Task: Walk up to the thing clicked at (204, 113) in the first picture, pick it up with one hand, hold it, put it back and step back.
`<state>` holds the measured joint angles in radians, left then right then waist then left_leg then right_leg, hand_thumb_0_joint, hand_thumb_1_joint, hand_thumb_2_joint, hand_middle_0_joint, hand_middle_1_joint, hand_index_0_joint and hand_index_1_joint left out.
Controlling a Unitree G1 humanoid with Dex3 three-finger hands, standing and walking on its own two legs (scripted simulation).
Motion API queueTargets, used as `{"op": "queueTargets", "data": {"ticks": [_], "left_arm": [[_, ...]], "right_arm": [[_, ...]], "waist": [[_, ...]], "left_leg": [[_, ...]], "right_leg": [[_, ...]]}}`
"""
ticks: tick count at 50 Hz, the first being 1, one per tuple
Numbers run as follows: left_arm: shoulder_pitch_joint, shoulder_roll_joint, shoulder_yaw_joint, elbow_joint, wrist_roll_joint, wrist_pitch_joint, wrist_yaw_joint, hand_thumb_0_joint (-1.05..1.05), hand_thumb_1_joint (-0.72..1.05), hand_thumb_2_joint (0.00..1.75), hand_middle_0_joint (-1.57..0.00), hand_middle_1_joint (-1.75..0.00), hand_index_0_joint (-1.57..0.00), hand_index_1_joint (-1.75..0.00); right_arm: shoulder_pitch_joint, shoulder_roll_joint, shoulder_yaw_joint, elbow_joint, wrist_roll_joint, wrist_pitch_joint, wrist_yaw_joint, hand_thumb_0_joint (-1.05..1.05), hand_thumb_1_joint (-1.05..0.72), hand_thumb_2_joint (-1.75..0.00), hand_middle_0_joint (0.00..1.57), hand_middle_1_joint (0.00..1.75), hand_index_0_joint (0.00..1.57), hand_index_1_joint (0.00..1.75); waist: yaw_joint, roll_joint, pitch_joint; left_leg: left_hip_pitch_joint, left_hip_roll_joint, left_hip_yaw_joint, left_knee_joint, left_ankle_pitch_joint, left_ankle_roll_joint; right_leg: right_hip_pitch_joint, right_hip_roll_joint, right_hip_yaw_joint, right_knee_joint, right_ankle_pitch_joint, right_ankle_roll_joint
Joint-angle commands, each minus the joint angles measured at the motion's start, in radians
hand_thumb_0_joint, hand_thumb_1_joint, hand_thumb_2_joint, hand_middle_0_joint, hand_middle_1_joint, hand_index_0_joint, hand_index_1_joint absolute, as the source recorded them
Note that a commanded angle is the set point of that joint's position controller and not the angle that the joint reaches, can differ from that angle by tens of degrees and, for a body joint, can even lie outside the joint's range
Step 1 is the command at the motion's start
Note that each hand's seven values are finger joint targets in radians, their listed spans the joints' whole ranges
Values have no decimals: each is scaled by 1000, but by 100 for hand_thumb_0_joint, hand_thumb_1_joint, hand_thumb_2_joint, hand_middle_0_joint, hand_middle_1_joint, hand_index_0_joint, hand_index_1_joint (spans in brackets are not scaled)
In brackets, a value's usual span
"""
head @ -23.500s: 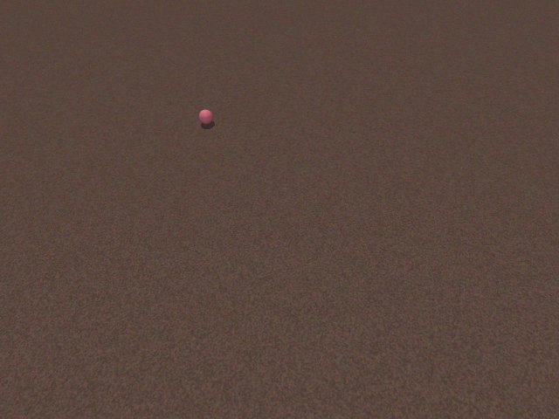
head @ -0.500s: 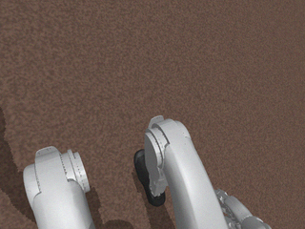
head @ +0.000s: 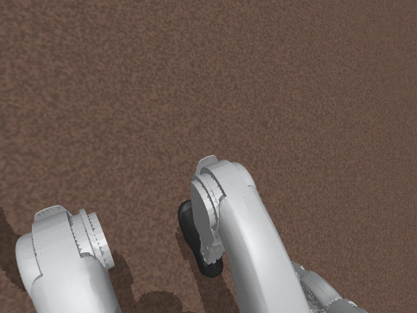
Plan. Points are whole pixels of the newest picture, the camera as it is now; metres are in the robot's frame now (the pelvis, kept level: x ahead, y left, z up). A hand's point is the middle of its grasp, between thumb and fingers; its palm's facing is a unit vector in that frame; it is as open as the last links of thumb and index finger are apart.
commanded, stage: close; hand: left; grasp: from above
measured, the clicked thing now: out of the picture +0.45 +0.35 -0.27
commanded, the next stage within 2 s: settle in 1.76 s
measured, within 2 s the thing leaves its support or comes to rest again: neither
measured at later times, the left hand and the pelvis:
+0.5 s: hand out of the picture +0.44 +0.34 -0.25, palm faces -0.44 -0.14 -0.89, open 12.0 cm; pelvis +0.00 +0.00 -0.01, yaw -1 degrees
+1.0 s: hand out of the picture +0.43 +0.35 -0.25, palm faces -0.48 -0.18 -0.86, open 10.9 cm; pelvis +0.00 +0.00 +0.00, yaw -1 degrees
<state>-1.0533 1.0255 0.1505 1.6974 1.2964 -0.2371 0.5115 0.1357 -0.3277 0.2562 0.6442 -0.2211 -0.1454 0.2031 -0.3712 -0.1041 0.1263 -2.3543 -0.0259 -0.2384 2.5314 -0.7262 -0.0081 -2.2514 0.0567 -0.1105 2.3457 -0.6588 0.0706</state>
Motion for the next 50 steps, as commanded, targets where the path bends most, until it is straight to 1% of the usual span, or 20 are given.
{"op": "queueTargets", "data": {"ticks": [1,3,5,10,11,13,15,17,21,26,27,29,30,32,36,39,40,42,44,50], "left_arm": [[-232,245,19,-124,-2,-37,37,0,-42,109,-10,-115,-12,-114],[-244,242,9,-126,3,-52,43,0,-41,114,-12,-118,-13,-117],[-254,253,12,-130,12,-64,55,0,-32,101,-14,-117,-18,-113],[-259,240,-27,-118,38,-72,94,0,-29,96,-15,-116,-19,-112],[-255,238,-32,-92,47,-65,100,0,-30,96,-15,-117,-19,-112],[-250,259,-16,-89,52,-59,122,0,-28,94,-15,-117,-20,-112],[-244,250,-23,-58,55,-49,142,0,-25,94,-18,-115,-22,-110],[-257,217,-38,-32,57,-33,149,0,-24,91,-17,-116,-22,-110],[-293,257,-22,-64,32,-5,158,0,-19,86,-21,-112,-27,-106],[-265,260,-17,-41,4,23,136,0,-19,82,-21,-111,-27,-105],[-302,252,-28,-109,-9,18,131,0,-20,85,-22,-111,-27,-105],[-262,285,9,-67,-13,24,117,0,-19,82,-22,-110,-27,-104],[-246,304,25,-91,-17,23,108,0,-20,81,-21,-109,-27,-103],[-240,293,21,-100,-12,23,93,0,-16,80,-25,-107,-30,-101],[-230,256,9,-100,-31,12,54,0,-16,82,-26,-107,-31,-102],[-217,278,7,-119,-26,-8,28,0,-13,81,-28,-106,-33,-101],[-201,302,20,-126,-26,-16,27,0,-12,84,-29,-107,-34,-102],[-195,274,3,-125,-23,-34,17,0,-7,84,-32,-107,-37,-102],[-173,273,-4,-114,-23,-51,21,0,-5,85,-33,-108,-38,-103],[-219,277,-22,-96,8,-83,58,0,1,82,-37,-107,-42,-101]], "right_arm": [[199,-327,-94,12,-3,7,-10,0,-90,-90,20,30,20,30],[188,-317,-89,23,-9,7,-6,0,-90,-90,20,30,20,30],[188,-328,-87,18,-14,6,-3,0,-89,-90,20,30,20,30],[152,-330,-84,24,-21,-4,1,0,-89,-90,20,30,20,30],[155,-333,-83,24,-24,-8,4,0,-89,-90,20,30,20,30],[147,-337,-79,22,-23,-13,4,0,-89,-90,20,30,20,30],[149,-339,-77,26,-22,-21,8,0,-89,-90,20,30,20,30],[148,-340,-77,35,-29,-31,16,0,-89,-90,20,30,20,30],[144,-350,-74,22,-21,-48,18,0,-90,-90,20,30,20,30],[137,-350,-75,8,-11,-65,16,0,-90,-90,20,30,20,30],[136,-343,-73,14,-11,-66,16,0,-90,-90,20,30,20,30],[154,-357,-80,16,-8,-69,20,0,-90,-90,20,30,20,30],[158,-365,-84,9,-4,-67,19,0,-90,-90,20,30,20,30],[167,-354,-86,13,-6,-56,20,0,-90,-90,20,30,20,30],[170,-351,-84,11,-4,-42,21,0,-90,-90,20,30,20,30],[170,-348,-68,7,-5,-31,19,0,-90,-90,20,30,20,30],[171,-346,-65,2,-2,-24,15,0,-90,-90,20,30,20,30],[177,-345,-67,3,-3,-15,13,0,-90,-90,20,30,20,30],[164,-346,-67,4,-7,-5,9,0,-90,-90,20,30,20,30],[157,-339,-48,1,-18,0,3,0,-89,-90,20,30,20,30]], "waist": [[-41,494,-635],[-40,523,-639],[-46,525,-634],[-38,546,-619],[-50,530,-607],[-34,544,-619],[-39,537,-606],[-57,514,-573],[-44,533,-595],[-46,489,-603],[-37,517,-635],[-47,531,-627],[-37,529,-641],[-41,559,-653],[-54,538,-606],[-53,521,-592],[-40,506,-615],[-49,513,-598],[-36,503,-624],[-53,499,-590]], "left_leg": [[527,40,87,-270,265,9],[552,44,86,-267,267,6],[554,45,83,-264,272,5],[551,47,89,-271,235,5],[542,46,91,-260,234,8],[546,45,91,-265,251,7],[539,47,87,-269,260,6],[524,48,81,-261,247,6],[518,47,85,-273,222,10],[493,49,88,-262,196,18],[513,48,86,-267,210,14],[539,53,71,-265,236,10],[552,54,65,-270,264,6],[576,55,70,-269,314,1],[542,53,77,-252,310,2],[523,51,79,-247,304,5],[518,49,82,-250,306,9],[532,51,79,-249,313,4],[540,53,75,-260,293,6],[533,56,67,-260,252,8]], "right_leg": [[343,20,-144,-166,257,-94],[341,23,-147,-165,256,-95],[343,23,-153,-162,263,-92],[325,30,-155,-164,245,-90],[315,29,-157,-157,249,-88],[326,30,-157,-156,261,-89],[322,30,-160,-150,271,-89],[291,27,-165,-140,267,-86],[310,27,-156,-159,250,-86],[337,30,-145,-170,230,-84],[340,28,-147,-168,241,-85],[322,22,-152,-147,254,-85],[330,21,-154,-145,267,-86],[351,22,-150,-144,298,-88],[348,22,-149,-158,297,-91],[362,22,-150,-168,285,-93],[391,25,-148,-176,289,-91],[377,24,-150,-173,284,-94],[390,30,-155,-176,274,-91],[358,31,-167,-168,254,-85]]}}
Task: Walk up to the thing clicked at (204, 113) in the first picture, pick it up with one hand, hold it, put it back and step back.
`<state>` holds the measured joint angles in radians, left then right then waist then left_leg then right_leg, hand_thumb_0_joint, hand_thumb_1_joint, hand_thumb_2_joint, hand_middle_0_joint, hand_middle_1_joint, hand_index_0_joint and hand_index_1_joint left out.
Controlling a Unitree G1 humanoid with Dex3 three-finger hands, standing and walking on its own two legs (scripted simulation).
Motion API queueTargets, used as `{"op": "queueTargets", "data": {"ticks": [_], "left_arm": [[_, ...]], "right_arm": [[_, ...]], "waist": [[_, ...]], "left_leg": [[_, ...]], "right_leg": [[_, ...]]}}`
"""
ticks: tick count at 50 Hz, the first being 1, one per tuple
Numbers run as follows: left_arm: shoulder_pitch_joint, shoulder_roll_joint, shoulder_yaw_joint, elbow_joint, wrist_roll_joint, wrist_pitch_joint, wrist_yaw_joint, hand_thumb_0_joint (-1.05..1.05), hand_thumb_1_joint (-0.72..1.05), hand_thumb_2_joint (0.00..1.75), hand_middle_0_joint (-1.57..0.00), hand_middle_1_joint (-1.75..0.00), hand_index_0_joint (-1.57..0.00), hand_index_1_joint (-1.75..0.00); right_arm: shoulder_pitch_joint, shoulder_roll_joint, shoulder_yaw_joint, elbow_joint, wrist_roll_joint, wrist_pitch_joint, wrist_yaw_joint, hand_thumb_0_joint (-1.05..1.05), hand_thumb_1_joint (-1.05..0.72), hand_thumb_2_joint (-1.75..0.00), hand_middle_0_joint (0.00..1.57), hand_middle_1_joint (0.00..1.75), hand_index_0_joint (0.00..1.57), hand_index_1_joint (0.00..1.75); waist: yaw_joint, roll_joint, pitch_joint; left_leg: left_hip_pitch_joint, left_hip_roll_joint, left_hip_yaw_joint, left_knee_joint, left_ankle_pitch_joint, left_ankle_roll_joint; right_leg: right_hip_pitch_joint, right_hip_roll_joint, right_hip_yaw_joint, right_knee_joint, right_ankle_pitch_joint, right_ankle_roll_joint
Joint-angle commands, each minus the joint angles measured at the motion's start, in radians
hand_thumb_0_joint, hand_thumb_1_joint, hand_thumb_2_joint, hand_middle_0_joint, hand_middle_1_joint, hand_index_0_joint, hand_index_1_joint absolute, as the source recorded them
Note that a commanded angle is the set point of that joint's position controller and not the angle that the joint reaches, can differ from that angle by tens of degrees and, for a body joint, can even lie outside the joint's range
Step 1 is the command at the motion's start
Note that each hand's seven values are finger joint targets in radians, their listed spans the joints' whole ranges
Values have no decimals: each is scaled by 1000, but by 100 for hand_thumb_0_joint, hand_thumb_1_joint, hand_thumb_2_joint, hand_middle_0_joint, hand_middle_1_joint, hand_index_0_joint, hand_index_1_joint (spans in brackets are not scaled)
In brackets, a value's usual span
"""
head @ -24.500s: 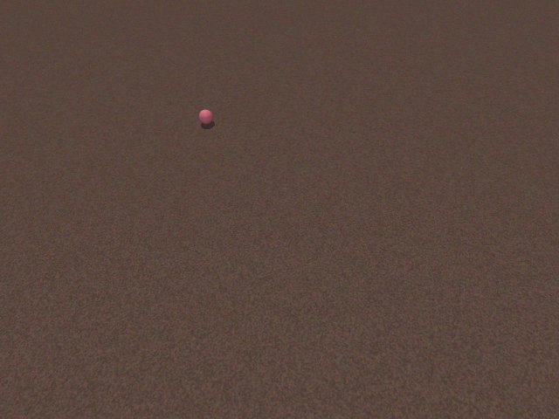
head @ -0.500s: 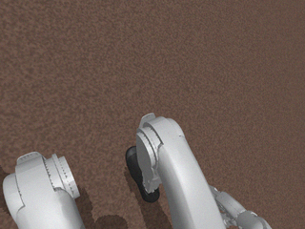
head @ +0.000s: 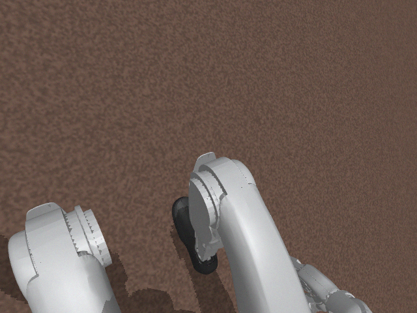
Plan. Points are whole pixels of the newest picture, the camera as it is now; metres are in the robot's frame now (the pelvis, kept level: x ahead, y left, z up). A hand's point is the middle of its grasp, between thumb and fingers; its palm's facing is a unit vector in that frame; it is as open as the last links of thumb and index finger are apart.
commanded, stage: close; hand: left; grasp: from above
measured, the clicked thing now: out of the picture +0.45 +0.36 -0.26
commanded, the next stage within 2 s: settle in 0.76 s
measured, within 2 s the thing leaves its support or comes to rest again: leaves its support in 1.16 s
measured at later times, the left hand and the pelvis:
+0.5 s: hand out of the picture +0.44 +0.35 -0.25, palm faces -0.43 -0.16 -0.89, open 10.6 cm; pelvis +0.00 +0.00 +0.00, yaw +0 degrees
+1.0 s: hand out of the picture +0.44 +0.36 -0.25, palm faces -0.46 -0.18 -0.87, open 10.6 cm; pelvis +0.00 +0.00 +0.00, yaw +0 degrees
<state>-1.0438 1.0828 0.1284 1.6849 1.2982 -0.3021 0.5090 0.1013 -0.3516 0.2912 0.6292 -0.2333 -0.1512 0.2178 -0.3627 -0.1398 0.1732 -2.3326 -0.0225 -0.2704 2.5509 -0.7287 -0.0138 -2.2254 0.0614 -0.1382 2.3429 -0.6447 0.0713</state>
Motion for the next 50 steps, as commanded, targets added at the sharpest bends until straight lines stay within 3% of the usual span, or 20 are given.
{"op": "queueTargets", "data": {"ticks": [1,7,13,17,19,24,29,35,37,43,45,47,48,49,50], "left_arm": [[-240,222,-2,-80,9,-24,73,0,3,84,-39,-107,-44,-101],[-270,212,-22,-57,46,-15,133,0,11,84,-43,-106,-49,-100],[-301,205,-35,-36,41,21,164,0,22,81,-52,-103,-58,-97],[-287,231,-15,-10,25,52,169,0,22,78,-54,-100,-59,-94],[-277,210,-21,-5,14,67,156,0,25,75,-55,-100,-61,-94],[-273,239,1,-16,-17,88,120,0,32,76,-61,-99,-67,-93],[-235,271,34,-65,-28,80,81,0,38,79,-67,-99,-72,-94],[-222,250,16,-76,-24,49,54,0,47,86,-74,-100,-79,-95],[-211,240,14,-67,-16,42,45,0,50,87,-77,-100,-81,-95],[-226,232,-11,-45,-9,15,55,0,60,90,-84,-102,-89,-97],[-237,233,-18,-53,-6,11,60,0,50,90,-81,-102,-86,-97],[-254,252,-11,-88,2,12,65,0,48,91,-80,-103,-85,-98],[-246,241,-13,-49,0,19,66,0,48,90,-79,-103,-85,-98],[-251,243,-12,-65,-4,19,70,0,49,91,-80,-102,-85,-97],[-338,269,-1,-206,-4,9,72,0,50,89,-81,-101,-86,-96]], "right_arm": [[176,-320,-84,22,-5,5,-14,0,-89,-90,20,30,20,30],[167,-334,-88,22,-17,-17,-16,0,-89,-90,20,30,20,30],[172,-341,-91,19,-17,-43,-12,0,-90,-90,20,30,20,30],[171,-344,-89,21,-10,-58,-8,0,-90,-90,20,30,20,30],[184,-343,-88,16,-10,-67,0,0,-90,-90,20,30,20,30],[181,-348,-93,17,5,-72,0,0,-90,-90,20,30,20,30],[186,-347,-95,2,9,-52,-1,0,-90,-90,20,30,20,30],[193,-350,-96,0,4,-29,-12,0,-90,-90,20,30,20,30],[207,-342,-88,6,0,-24,-11,0,-89,-90,20,30,20,30],[193,-337,-79,2,-4,-10,-21,0,-90,-90,20,30,20,30],[188,-336,-75,4,-5,-7,-23,0,-91,-90,20,30,20,30],[193,-342,-84,5,-4,-6,-23,0,-91,-90,20,30,20,30],[190,-335,-80,7,-7,-7,-23,0,-91,-90,20,30,20,30],[186,-334,-77,2,-6,-5,-23,0,-91,-90,20,30,20,30],[187,-348,-89,-5,-5,-8,-24,0,-91,-90,20,30,20,30]], "waist": [[-61,534,-620],[-73,558,-593],[-89,555,-588],[-77,526,-619],[-85,521,-615],[-70,555,-616],[-48,568,-655],[-60,534,-624],[-65,530,-625],[-70,526,-601],[-71,541,-610],[-58,575,-623],[-66,556,-615],[-67,548,-620],[-57,606,-683]], "left_leg": [[482,51,102,-277,222,16],[512,55,90,-296,205,6],[494,56,94,-301,192,9],[492,59,92,-287,226,11],[486,55,101,-279,232,16],[508,57,95,-294,231,10],[512,54,101,-295,269,7],[465,50,114,-275,245,16],[484,50,111,-265,281,14],[493,55,94,-281,244,11],[504,56,93,-291,245,7],[534,57,90,-297,252,4],[510,56,93,-294,231,8],[502,57,92,-298,227,9],[551,55,91,-298,273,2]], "right_leg": [[315,27,-139,-166,216,-88],[267,25,-148,-148,211,-86],[284,25,-139,-164,216,-84],[318,24,-135,-163,248,-81],[327,24,-131,-167,254,-79],[306,18,-129,-165,235,-84],[343,18,-126,-167,252,-91],[354,23,-124,-186,236,-91],[359,21,-126,-181,259,-90],[329,21,-137,-174,232,-90],[330,23,-137,-173,231,-90],[314,20,-138,-164,233,-90],[318,22,-138,-169,224,-89],[324,24,-139,-172,223,-88],[324,20,-140,-163,259,-91]]}}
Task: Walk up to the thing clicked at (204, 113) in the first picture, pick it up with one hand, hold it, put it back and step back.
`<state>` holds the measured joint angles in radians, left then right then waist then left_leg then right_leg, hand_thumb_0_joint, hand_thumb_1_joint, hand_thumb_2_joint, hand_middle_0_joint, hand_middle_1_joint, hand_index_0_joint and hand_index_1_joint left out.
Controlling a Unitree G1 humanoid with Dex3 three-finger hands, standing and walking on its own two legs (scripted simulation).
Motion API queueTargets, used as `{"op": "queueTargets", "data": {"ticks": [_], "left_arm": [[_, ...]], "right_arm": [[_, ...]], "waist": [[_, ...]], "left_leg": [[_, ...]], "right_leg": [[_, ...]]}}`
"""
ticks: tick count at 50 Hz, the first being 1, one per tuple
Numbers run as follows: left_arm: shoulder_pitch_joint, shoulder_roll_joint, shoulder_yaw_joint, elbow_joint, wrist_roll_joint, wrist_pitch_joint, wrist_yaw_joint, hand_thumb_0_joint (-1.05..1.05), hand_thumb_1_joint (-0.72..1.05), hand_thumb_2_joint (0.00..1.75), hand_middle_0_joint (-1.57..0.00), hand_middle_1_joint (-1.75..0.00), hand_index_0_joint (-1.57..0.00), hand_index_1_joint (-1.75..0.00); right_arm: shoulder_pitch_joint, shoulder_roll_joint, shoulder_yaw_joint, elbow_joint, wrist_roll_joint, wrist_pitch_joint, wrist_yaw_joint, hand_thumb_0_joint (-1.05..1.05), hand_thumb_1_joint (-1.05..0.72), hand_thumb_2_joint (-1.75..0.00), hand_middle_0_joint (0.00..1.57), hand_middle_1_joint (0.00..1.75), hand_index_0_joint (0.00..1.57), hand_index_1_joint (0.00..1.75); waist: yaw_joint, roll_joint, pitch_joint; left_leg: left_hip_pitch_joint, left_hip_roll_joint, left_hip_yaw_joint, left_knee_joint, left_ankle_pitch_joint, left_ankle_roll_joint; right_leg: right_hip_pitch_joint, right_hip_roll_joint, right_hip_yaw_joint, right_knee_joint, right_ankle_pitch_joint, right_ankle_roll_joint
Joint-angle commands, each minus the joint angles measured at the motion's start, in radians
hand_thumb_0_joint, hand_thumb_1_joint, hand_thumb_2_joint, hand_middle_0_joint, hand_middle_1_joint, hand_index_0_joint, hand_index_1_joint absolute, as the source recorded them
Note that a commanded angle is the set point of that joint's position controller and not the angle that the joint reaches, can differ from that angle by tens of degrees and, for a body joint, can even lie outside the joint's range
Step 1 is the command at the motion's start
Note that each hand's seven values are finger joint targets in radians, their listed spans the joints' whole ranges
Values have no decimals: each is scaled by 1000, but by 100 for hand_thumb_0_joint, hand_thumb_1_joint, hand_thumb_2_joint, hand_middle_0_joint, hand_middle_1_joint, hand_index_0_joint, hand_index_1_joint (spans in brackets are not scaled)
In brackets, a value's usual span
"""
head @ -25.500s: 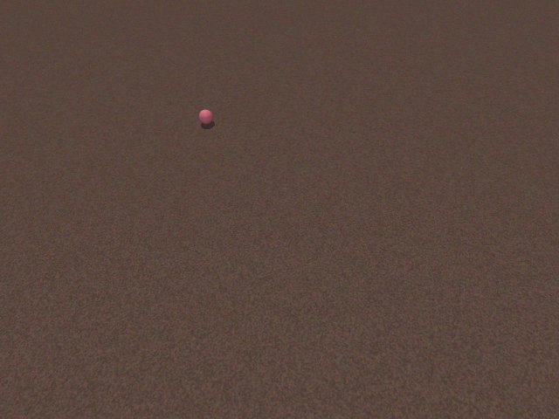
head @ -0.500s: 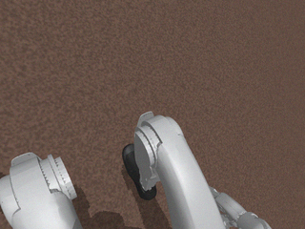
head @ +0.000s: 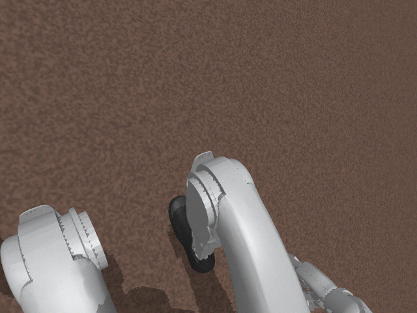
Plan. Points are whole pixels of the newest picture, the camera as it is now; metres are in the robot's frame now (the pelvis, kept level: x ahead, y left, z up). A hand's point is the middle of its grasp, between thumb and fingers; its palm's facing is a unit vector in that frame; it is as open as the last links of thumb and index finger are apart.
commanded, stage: settle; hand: left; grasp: from above
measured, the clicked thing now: out of the picture +0.45 +0.36 -0.26
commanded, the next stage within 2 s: lift in 0.82 s
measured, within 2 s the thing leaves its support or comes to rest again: leaves its support in 0.16 s
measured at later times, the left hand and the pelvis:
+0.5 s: hand out of the picture +0.44 +0.38 -0.17, palm faces -0.41 -0.13 -0.90, open 10.5 cm; pelvis +0.00 +0.00 +0.01, yaw +3 degrees
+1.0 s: hand out of the picture +0.44 +0.37 -0.11, palm faces -0.45 -0.12 -0.89, open 10.5 cm; pelvis +0.00 -0.01 +0.04, yaw +6 degrees
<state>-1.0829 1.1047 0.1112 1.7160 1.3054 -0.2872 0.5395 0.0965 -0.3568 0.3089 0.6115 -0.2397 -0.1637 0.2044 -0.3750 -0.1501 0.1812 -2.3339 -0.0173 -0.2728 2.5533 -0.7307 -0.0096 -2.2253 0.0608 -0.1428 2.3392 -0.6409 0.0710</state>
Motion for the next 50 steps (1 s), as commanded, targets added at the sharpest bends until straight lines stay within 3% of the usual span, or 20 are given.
{"op": "queueTargets", "data": {"ticks": [1,3,5,7,9,10,13,15,17,19,20,25,30,35,38,45,46,47,48,50], "left_arm": [[-224,249,30,-131,-2,12,44,0,48,90,-80,-102,-85,-97],[-273,220,5,-204,-11,11,42,0,48,89,-80,-100,-85,-95],[-238,238,35,-168,1,29,46,0,51,90,-81,-100,-86,-95],[-257,223,31,-255,-15,35,46,0,50,92,-83,-99,-87,-96],[-247,227,45,-294,-20,44,39,0,53,87,-84,-97,-88,-93],[-219,204,44,-265,-20,54,31,0,53,88,-84,-97,-89,-93],[-236,199,54,-351,-31,73,6,0,61,89,-88,-99,-94,-94],[-223,169,51,-377,-48,92,-16,0,64,89,-92,-96,-97,-92],[-202,117,28,-368,-58,107,-51,0,66,91,-94,-98,-98,-93],[-178,90,20,-389,-69,121,-82,0,67,91,-95,-97,-99,-93],[-206,68,16,-412,-80,123,-98,0,70,89,-96,-97,-101,-92],[-215,-3,-15,-459,-107,118,-196,0,70,89,-98,-98,-102,-93],[-236,26,-5,-526,-109,92,-252,0,69,94,-99,-99,-103,-95],[-250,64,25,-557,-94,70,-263,0,64,90,-94,-96,-98,-92],[-266,94,42,-599,-80,64,-266,0,62,91,-93,-94,-97,-91],[-251,65,33,-578,-88,81,-274,0,61,101,-92,-101,-95,-98],[-231,32,10,-559,-98,85,-281,0,59,94,-94,-104,-98,-99],[-242,31,14,-574,-104,86,-284,0,54,97,-86,-96,-90,-91],[-231,29,12,-571,-106,90,-291,0,55,91,-90,-101,-94,-97],[-225,40,16,-596,-120,100,-310,0,55,93,-88,-100,-92,-96]], "right_arm": [[194,-336,-105,24,3,7,-12,0,-91,-90,20,30,20,30],[188,-330,-110,14,6,0,-9,0,-91,-90,20,30,20,30],[206,-338,-119,23,8,0,-7,0,-91,-90,20,30,20,30],[192,-320,-124,13,11,1,-6,0,-91,-90,20,30,20,30],[188,-324,-136,19,19,1,-2,0,-91,-90,20,30,20,30],[197,-327,-143,22,18,-1,1,0,-91,-90,20,30,20,30],[203,-308,-168,15,34,8,6,0,-90,-90,20,30,20,30],[200,-294,-184,17,42,14,11,0,-90,-90,20,30,20,30],[215,-294,-200,20,51,20,14,0,-90,-90,20,30,20,30],[217,-284,-214,22,65,34,14,0,-90,-90,20,30,20,30],[234,-285,-222,22,66,40,14,0,-90,-90,20,30,20,30],[257,-276,-250,11,90,68,7,0,-91,-90,20,30,20,30],[277,-261,-260,0,102,104,-15,0,-91,-90,20,30,20,30],[279,-256,-265,-15,109,135,-44,0,-91,-90,20,30,20,30],[275,-241,-267,-17,113,153,-59,0,-91,-90,20,30,20,30],[286,-232,-281,-10,122,182,-81,0,-90,-90,20,30,20,30],[286,-218,-279,-7,121,182,-81,0,-94,-91,20,30,20,30],[295,-220,-279,-4,124,184,-83,0,-88,-89,20,30,20,30],[297,-219,-281,-1,126,185,-85,0,-94,-91,20,30,20,30],[299,-217,-289,-4,133,189,-89,0,-92,-91,20,30,20,30]], "waist": [[-32,627,-698],[-41,623,-698],[-38,610,-669],[-11,665,-763],[8,703,-764],[-3,685,-744],[27,718,-823],[46,707,-831],[35,689,-798],[57,658,-821],[41,647,-819],[40,548,-796],[56,502,-862],[72,514,-863],[96,541,-922],[100,530,-931],[89,511,-912],[89,499,-912],[88,503,-903],[113,514,-950]], "left_leg": [[576,53,92,-302,288,-4],[559,51,101,-302,282,-2],[534,48,103,-290,282,-1],[589,48,109,-316,305,-5],[606,46,106,-316,343,-14],[602,44,103,-312,348,-16],[617,39,121,-329,336,-12],[586,34,141,-335,308,-4],[569,30,144,-339,300,-3],[561,28,146,-355,285,3],[554,25,142,-361,286,2],[510,14,147,-377,232,15],[508,6,171,-374,249,22],[511,-6,187,-389,234,19],[535,-6,207,-399,254,22],[562,-5,210,-438,240,26],[548,-2,217,-435,242,30],[537,-6,218,-442,237,31],[536,-6,216,-452,235,31],[579,-3,218,-469,241,30]], "right_leg": [[326,19,-134,-154,257,-95],[321,21,-132,-159,260,-92],[293,20,-132,-154,255,-93],[334,19,-126,-158,278,-98],[296,12,-129,-145,293,-104],[280,9,-130,-141,294,-104],[295,8,-112,-148,284,-106],[298,8,-99,-166,269,-105],[270,4,-94,-173,257,-108],[261,3,-88,-180,246,-109],[259,-1,-89,-184,248,-107],[254,-14,-66,-218,205,-111],[337,-15,-47,-247,214,-108],[327,-23,-39,-270,184,-117],[352,-25,-27,-274,199,-116],[339,-26,-22,-298,186,-119],[367,-24,-17,-307,192,-113],[367,-28,-18,-314,190,-112],[369,-30,-19,-317,188,-113],[372,-29,-12,-321,189,-115]]}}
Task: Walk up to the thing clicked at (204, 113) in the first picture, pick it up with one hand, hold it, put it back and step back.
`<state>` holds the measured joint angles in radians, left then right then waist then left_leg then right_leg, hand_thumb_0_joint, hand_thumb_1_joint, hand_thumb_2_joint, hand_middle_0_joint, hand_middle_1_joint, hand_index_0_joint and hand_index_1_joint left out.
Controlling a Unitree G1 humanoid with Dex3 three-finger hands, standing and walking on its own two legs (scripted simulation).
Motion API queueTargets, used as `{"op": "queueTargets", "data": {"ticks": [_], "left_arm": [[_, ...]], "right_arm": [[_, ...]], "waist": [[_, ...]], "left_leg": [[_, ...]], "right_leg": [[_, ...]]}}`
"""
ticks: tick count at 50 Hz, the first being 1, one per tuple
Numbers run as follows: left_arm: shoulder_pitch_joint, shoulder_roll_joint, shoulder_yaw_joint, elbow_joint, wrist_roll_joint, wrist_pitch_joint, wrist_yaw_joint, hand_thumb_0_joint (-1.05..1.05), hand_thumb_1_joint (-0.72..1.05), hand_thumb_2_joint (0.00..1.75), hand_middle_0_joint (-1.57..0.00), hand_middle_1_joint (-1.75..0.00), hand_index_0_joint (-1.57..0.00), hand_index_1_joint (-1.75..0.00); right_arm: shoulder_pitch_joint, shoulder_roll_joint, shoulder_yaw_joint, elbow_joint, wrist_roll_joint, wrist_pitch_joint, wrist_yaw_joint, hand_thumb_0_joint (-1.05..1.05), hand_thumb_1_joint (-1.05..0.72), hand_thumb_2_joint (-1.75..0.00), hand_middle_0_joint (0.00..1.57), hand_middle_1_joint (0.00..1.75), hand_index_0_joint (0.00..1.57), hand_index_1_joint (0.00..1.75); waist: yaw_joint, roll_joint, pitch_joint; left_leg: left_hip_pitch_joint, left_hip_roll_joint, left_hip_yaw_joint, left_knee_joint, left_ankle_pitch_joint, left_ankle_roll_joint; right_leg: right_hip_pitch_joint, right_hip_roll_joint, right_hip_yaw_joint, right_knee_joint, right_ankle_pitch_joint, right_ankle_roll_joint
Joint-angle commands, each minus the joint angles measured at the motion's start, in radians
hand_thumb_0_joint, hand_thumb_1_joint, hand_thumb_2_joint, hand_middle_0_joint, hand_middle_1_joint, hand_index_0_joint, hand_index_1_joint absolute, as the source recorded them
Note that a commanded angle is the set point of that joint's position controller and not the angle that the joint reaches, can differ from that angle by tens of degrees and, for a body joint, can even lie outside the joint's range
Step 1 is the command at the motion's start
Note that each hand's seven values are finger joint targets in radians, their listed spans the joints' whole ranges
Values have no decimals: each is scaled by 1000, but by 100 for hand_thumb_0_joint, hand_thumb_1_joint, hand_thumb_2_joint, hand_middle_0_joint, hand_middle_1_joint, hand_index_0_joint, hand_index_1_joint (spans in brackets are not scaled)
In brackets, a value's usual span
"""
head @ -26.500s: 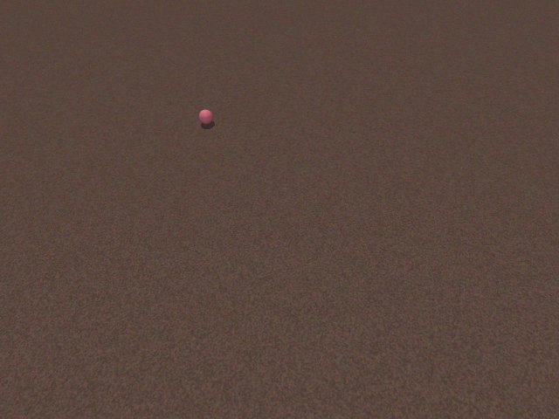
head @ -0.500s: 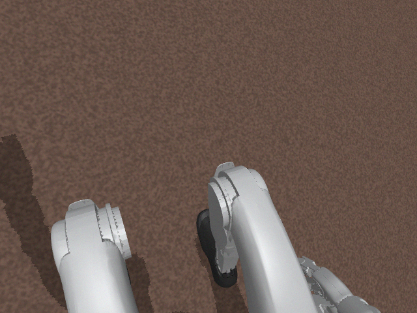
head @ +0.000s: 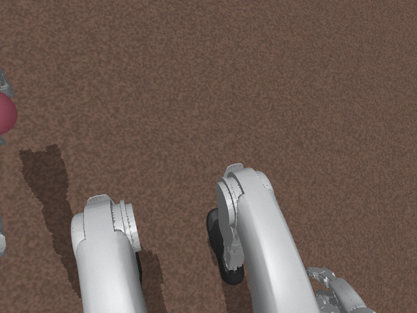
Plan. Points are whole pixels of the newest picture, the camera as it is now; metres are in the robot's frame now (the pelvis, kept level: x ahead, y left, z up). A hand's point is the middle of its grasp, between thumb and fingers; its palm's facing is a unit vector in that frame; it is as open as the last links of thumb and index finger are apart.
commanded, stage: lift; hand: left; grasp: from above
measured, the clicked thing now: out of the picture +0.49 +0.33 -0.17
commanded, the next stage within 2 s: hold in 1.64 s
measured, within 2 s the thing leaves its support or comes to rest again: neither
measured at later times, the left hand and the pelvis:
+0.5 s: hand out of the picture +0.42 +0.34 -0.03, palm faces -0.46 -0.10 -0.88, open 10.6 cm; pelvis +0.00 +0.01 +0.07, yaw +3 degrees
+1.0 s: hand out of the picture +0.35 +0.28 +0.18, palm faces -0.44 -0.14 -0.89, open 10.6 cm; pelvis +0.02 +0.00 +0.25, yaw +7 degrees
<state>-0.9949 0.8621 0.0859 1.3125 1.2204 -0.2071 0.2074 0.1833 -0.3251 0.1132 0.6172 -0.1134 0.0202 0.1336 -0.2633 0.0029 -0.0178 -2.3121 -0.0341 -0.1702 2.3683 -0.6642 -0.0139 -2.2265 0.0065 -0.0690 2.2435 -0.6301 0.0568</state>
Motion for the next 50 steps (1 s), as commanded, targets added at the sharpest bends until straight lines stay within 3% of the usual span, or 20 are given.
{"op": "queueTargets", "data": {"ticks": [1,4,6,10,15,17,19,23,24,27,30,32,34,39,44,46,50], "left_arm": [[-321,278,45,-210,-46,25,12,0,56,92,-87,-102,-92,-97],[-279,256,38,-244,-66,37,-18,0,58,93,-88,-103,-93,-98],[-270,274,58,-282,-64,40,-33,0,55,94,-87,-100,-92,-96],[-244,248,66,-387,-88,34,-56,0,56,96,-87,-102,-92,-98],[-151,195,42,-421,-119,32,-91,0,53,98,-86,-104,-89,-100],[-145,197,44,-484,-132,26,-106,0,54,100,-86,-106,-90,-102],[-94,149,26,-501,-158,29,-120,0,54,101,-84,-108,-89,-103],[-82,136,25,-626,-184,42,-125,0,51,99,-80,-111,-85,-105],[-28,142,35,-602,-186,51,-124,0,51,99,-80,-111,-85,-105],[-5,127,35,-673,-204,67,-124,0,51,101,-79,-111,-84,-106],[32,66,1,-720,-214,89,-134,0,49,102,-79,-111,-83,-106],[92,79,13,-719,-217,107,-134,0,47,101,-77,-112,-82,-106],[123,24,-18,-751,-231,121,-140,0,46,99,-75,-111,-80,-105],[235,-16,-29,-807,-259,158,-147,0,46,98,-76,-108,-81,-103],[275,-63,-58,-867,-270,168,-146,0,51,97,-81,-106,-85,-101],[303,-65,-49,-832,-270,169,-132,0,47,95,-77,-106,-82,-101],[330,-106,-77,-787,-253,167,-107,0,45,95,-75,-107,-80,-101]], "right_arm": [[218,-251,-102,-11,13,8,-21,0,-92,-91,20,30,20,30],[221,-246,-114,-17,21,16,-26,0,-92,-91,20,30,20,30],[222,-248,-127,-18,31,24,-30,0,-92,-91,20,30,20,30],[222,-228,-145,-21,46,35,-34,0,-92,-91,20,30,20,30],[215,-205,-161,-17,59,43,-47,0,-92,-91,20,30,20,30],[209,-194,-166,-25,66,46,-51,0,-92,-91,20,30,20,30],[200,-194,-172,-33,71,45,-55,0,-92,-91,20,30,20,30],[185,-185,-184,-50,90,47,-71,0,-91,-90,20,30,20,30],[179,-185,-186,-47,93,47,-76,0,-91,-90,20,30,20,30],[156,-169,-186,-49,101,49,-89,0,-91,-90,20,30,20,30],[138,-160,-194,-48,108,47,-101,0,-91,-90,20,30,20,30],[123,-151,-190,-52,113,47,-109,0,-91,-90,20,30,20,30],[110,-141,-189,-50,118,47,-117,0,-90,-90,20,30,20,30],[71,-117,-189,-52,130,37,-139,0,-90,-90,20,30,20,30],[56,-95,-185,-43,141,15,-166,0,-90,-90,20,30,20,30],[49,-88,-182,-28,144,4,-176,0,-90,-90,20,30,20,30],[52,-74,-182,-14,147,-17,-189,0,-90,-90,20,30,20,30]], "waist": [[2,379,-767],[20,387,-782],[38,395,-774],[60,399,-840],[63,302,-799],[81,312,-825],[84,299,-801],[104,323,-864],[113,290,-822],[118,281,-815],[118,283,-827],[139,270,-796],[136,253,-767],[154,211,-706],[151,167,-638],[160,140,-598],[160,92,-542]], "left_leg": [[574,13,111,-294,186,32],[624,12,106,-323,197,27],[634,8,104,-347,182,24],[685,5,106,-390,191,27],[668,4,115,-424,156,45],[690,7,114,-466,128,49],[714,13,94,-510,101,47],[828,23,69,-599,104,42],[833,25,65,-620,88,42],[880,26,74,-664,109,42],[977,33,68,-713,170,39],[1007,36,75,-759,161,38],[1042,39,72,-817,149,36],[1118,43,93,-936,108,36],[1204,42,112,-1039,102,37],[1249,42,112,-1085,107,36],[1319,34,124,-1160,148,36]], "right_leg": [[366,21,-87,-223,189,-100],[359,17,-84,-235,187,-107],[346,14,-79,-245,168,-113],[384,7,-61,-266,180,-107],[426,9,-44,-336,158,-100],[467,10,-34,-358,150,-93],[475,11,-41,-373,136,-93],[530,13,-39,-409,157,-88],[535,13,-39,-431,143,-85],[601,11,-31,-486,159,-82],[643,10,-24,-530,194,-79],[698,13,-23,-577,184,-79],[750,14,-21,-626,182,-77],[893,18,-4,-763,151,-73],[1036,19,20,-900,148,-70],[1089,19,26,-952,147,-69],[1204,20,48,-1065,164,-69]]}}
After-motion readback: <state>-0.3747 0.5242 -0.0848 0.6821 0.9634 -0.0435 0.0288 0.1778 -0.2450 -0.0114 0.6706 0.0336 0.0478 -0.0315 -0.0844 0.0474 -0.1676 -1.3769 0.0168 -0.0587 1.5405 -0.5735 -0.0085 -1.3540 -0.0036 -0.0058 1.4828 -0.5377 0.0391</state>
